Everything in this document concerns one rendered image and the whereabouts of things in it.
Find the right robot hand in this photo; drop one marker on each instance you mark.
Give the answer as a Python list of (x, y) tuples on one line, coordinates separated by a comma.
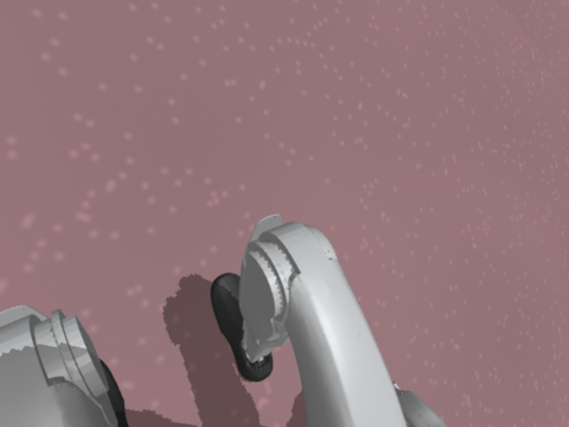
[(416, 412)]

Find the right robot foot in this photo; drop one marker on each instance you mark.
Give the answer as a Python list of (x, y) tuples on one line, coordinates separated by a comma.
[(224, 297)]

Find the left robot foot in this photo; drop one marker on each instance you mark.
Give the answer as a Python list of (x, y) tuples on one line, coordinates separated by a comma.
[(115, 397)]

